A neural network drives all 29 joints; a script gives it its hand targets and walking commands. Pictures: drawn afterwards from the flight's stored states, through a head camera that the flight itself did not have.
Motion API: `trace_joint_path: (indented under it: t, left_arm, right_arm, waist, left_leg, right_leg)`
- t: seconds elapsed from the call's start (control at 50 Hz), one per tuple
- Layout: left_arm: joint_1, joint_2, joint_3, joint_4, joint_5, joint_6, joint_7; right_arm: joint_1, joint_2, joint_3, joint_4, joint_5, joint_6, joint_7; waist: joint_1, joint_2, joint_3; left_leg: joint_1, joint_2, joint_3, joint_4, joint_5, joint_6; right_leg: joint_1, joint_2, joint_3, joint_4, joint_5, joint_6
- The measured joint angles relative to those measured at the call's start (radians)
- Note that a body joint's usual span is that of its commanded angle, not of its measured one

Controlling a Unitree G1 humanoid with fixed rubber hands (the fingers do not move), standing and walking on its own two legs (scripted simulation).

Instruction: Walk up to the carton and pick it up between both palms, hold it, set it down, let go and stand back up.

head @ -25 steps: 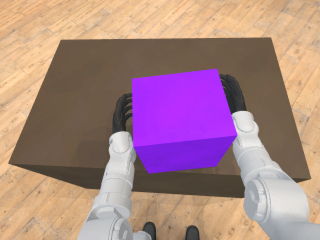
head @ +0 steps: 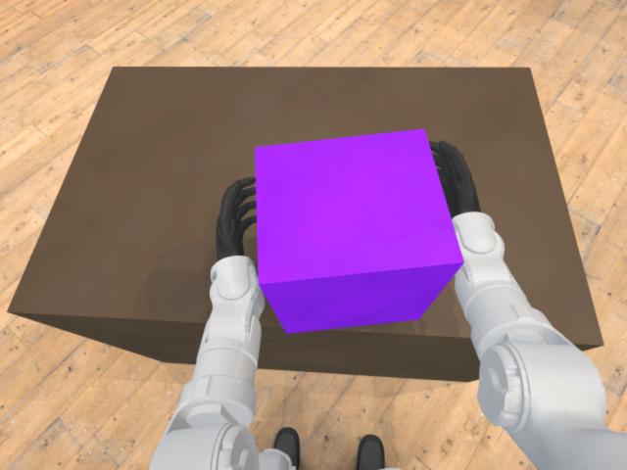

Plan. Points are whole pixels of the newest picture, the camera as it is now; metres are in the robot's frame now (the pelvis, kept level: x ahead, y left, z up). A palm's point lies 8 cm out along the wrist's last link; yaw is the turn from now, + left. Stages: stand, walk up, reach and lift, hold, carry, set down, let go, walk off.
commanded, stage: set down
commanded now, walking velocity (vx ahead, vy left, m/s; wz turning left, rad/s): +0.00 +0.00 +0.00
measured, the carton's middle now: (346, 244) +0.39 +0.03 -0.02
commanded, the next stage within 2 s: none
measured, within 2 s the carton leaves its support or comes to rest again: neither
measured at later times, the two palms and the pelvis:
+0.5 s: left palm (229, 259) +0.33 +0.17 +0.02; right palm (486, 237) +0.41 -0.14 +0.01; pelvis -0.03 +0.00 +0.00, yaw +0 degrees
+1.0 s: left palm (218, 292) +0.29 +0.17 +0.03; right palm (520, 286) +0.35 -0.18 +0.01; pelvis -0.05 -0.01 +0.00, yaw +0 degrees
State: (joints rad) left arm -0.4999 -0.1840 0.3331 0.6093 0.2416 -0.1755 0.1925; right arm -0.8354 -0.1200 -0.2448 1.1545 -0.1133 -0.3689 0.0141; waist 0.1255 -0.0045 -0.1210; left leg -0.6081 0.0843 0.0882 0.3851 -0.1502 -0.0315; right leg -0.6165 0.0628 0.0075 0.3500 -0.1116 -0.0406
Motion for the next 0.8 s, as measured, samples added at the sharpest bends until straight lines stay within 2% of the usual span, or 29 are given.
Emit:
trace_joint_path:
  t: [0.42,0.64,0.8]
  left_arm:
    - [0.000,0.038,-0.071,0.005,-0.095,0.022,0.018]
    - [0.038,0.074,-0.131,0.005,-0.154,0.032,0.018]
    - [0.066,0.117,-0.163,0.005,-0.189,0.036,0.019]
  right_arm:
    - [0.045,-0.068,0.119,0.010,0.124,0.016,-0.003]
    - [0.179,-0.136,0.208,-0.073,0.227,0.026,0.038]
    - [0.215,-0.149,0.212,-0.093,0.245,0.048,0.072]
  waist:
    - [0.000,0.000,0.000]
    - [0.000,0.000,0.000]
    - [0.000,-0.007,0.000]
  left_leg:
    - [-0.004,0.000,0.000,0.000,0.028,-0.001]
    - [0.015,0.000,0.000,0.000,0.047,-0.001]
    - [0.034,0.000,0.000,0.004,0.055,-0.001]
  right_leg:
    - [-0.004,0.000,0.000,0.000,0.028,-0.003]
    - [0.014,0.000,0.000,0.002,0.046,-0.003]
    - [0.023,0.000,0.000,0.026,0.044,-0.004]
